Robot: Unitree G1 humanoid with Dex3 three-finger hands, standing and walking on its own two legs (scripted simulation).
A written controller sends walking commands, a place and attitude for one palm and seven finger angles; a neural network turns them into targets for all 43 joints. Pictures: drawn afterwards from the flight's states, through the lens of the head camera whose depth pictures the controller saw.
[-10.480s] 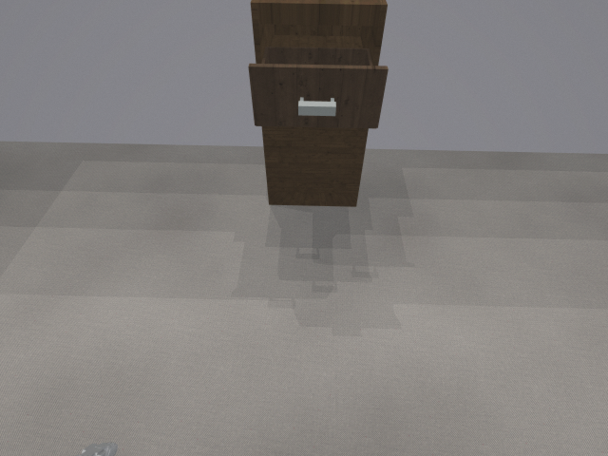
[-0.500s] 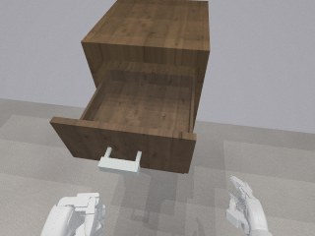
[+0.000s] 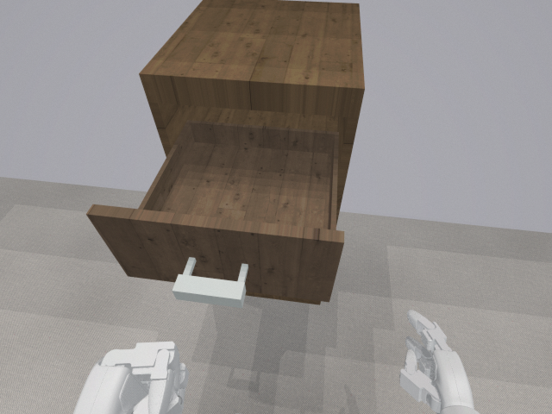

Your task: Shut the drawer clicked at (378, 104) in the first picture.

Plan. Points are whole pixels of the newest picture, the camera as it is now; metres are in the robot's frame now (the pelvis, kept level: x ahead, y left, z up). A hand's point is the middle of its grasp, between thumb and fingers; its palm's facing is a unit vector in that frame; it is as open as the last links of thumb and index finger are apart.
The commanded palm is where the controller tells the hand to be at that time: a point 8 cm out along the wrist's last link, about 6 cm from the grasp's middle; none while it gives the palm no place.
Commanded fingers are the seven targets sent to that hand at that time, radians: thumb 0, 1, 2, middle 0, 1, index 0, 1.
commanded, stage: bring the fist close to the handle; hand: left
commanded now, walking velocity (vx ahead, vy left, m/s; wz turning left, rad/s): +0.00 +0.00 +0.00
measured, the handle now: (213, 278) +0.32 +0.13 +0.01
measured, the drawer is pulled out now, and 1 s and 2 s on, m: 0.29 0.29 0.28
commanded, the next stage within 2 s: push the drawer shut in 1.36 s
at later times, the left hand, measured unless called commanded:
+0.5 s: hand (206, 378) +0.16 +0.10 +0.07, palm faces -0.08 -1.00 +0.00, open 3.3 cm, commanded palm +0.14 +0.15 +0.06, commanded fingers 0.00 0.90 0.90 -1.40 -1.60 -1.40 -1.60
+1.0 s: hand (225, 355) +0.20 +0.09 +0.02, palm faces -0.09 -1.00 -0.02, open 3.3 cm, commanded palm +0.18 +0.14 +0.02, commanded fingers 0.00 0.90 0.90 -1.40 -1.60 -1.40 -1.60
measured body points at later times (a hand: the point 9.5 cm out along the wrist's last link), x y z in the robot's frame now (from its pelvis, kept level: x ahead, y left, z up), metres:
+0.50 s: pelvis +0.00 +0.00 -0.02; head +0.04 +0.00 +0.43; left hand +0.16 +0.15 +0.07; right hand +0.19 -0.23 -0.07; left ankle -0.01 +0.11 -0.67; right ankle +0.01 -0.12 -0.67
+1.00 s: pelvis +0.00 -0.01 -0.04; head +0.07 -0.01 +0.40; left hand +0.20 +0.14 +0.02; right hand +0.19 -0.24 -0.11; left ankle -0.01 +0.11 -0.67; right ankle +0.01 -0.12 -0.67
